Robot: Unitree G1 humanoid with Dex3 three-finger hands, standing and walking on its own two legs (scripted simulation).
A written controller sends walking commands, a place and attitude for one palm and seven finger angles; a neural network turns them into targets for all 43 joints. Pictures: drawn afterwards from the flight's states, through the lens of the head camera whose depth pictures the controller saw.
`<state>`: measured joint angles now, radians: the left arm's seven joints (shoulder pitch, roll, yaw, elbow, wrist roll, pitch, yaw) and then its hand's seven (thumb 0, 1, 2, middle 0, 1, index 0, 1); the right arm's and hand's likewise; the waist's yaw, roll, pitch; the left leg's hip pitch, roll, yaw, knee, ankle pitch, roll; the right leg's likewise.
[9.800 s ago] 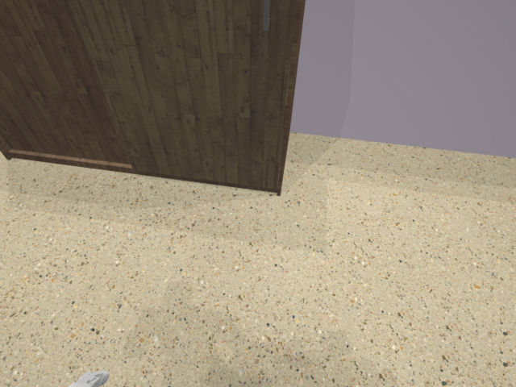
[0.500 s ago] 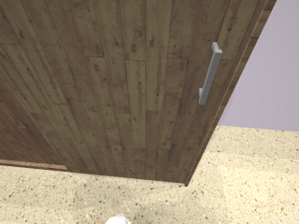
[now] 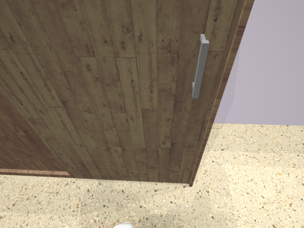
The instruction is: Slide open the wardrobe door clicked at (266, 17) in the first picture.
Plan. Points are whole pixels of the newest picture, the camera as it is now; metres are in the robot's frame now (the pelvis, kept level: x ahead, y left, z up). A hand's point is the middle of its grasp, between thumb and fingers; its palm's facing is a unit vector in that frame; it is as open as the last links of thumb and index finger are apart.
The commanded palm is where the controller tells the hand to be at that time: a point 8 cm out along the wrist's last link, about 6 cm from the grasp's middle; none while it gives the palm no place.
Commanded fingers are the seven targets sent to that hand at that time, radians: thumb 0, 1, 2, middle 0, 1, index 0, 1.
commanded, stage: come to a stop and stand still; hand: right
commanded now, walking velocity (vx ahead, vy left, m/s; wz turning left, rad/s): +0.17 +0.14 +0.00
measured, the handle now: (198, 68) +0.50 -0.10 +0.18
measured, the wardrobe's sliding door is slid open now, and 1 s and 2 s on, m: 0.00 0.00 0.00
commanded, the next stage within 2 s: look again from close up in 0.94 s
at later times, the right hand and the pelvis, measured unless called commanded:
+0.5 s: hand out of the picture +0.00 -0.15 -0.17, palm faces -0.02 +0.98 -0.19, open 7.3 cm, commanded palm none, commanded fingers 0.00 -0.90 -0.90 0.20 0.30 0.20 0.30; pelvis +0.00 +0.01 +0.00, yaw +1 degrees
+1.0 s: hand out of the picture +0.01 -0.14 -0.16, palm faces +0.02 +0.98 -0.22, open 7.3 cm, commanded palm none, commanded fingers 0.00 -0.90 -0.90 0.20 0.30 0.20 0.30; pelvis +0.00 +0.03 +0.01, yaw +0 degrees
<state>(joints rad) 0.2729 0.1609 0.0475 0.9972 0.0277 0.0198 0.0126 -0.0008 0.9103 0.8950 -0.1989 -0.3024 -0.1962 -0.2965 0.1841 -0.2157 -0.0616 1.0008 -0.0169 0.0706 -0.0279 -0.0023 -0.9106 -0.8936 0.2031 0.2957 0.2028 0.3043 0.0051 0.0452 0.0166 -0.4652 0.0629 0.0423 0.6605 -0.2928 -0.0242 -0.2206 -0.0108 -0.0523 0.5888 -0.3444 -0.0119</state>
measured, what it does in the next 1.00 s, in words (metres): steps on the spot: left foot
